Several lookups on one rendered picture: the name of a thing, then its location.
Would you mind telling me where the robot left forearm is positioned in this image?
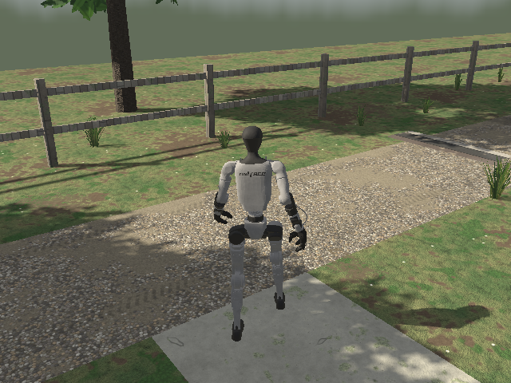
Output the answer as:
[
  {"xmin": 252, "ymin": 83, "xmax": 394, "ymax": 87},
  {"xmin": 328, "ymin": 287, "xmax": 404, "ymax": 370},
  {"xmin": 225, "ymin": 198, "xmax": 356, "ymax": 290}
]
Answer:
[{"xmin": 214, "ymin": 192, "xmax": 225, "ymax": 215}]

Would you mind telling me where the right robot upper arm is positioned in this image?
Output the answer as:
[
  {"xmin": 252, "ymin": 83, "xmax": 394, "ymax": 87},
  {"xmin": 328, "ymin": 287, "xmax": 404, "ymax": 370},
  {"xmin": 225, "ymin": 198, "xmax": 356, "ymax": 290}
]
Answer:
[{"xmin": 269, "ymin": 160, "xmax": 291, "ymax": 205}]

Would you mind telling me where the robot right forearm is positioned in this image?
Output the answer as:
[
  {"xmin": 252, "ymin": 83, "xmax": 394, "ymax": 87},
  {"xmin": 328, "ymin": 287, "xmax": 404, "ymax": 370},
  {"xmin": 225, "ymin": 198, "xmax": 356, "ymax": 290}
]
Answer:
[{"xmin": 285, "ymin": 192, "xmax": 304, "ymax": 232}]

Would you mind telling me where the left robot upper arm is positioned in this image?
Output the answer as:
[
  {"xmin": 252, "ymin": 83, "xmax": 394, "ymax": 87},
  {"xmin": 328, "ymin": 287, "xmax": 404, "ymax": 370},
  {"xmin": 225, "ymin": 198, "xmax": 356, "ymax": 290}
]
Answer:
[{"xmin": 216, "ymin": 160, "xmax": 237, "ymax": 203}]

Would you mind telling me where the right robot foot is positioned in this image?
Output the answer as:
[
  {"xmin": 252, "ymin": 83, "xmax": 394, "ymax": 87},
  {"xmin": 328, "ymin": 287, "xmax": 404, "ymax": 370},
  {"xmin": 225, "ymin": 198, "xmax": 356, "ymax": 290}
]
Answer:
[{"xmin": 274, "ymin": 292, "xmax": 285, "ymax": 310}]

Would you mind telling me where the right robot hand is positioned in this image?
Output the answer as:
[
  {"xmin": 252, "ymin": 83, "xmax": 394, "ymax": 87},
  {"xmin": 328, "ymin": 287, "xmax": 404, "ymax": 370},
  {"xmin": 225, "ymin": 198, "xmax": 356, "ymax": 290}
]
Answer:
[{"xmin": 289, "ymin": 229, "xmax": 307, "ymax": 252}]

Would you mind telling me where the left robot hand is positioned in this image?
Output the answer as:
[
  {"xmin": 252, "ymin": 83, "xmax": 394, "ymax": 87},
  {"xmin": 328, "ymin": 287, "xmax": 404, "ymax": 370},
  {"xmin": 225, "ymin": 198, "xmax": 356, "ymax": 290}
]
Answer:
[{"xmin": 214, "ymin": 210, "xmax": 232, "ymax": 224}]

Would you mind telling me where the robot torso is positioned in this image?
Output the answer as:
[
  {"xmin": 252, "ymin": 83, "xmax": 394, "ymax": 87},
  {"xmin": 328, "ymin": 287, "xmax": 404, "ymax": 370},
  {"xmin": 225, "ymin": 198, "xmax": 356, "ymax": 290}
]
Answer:
[{"xmin": 235, "ymin": 156, "xmax": 272, "ymax": 239}]

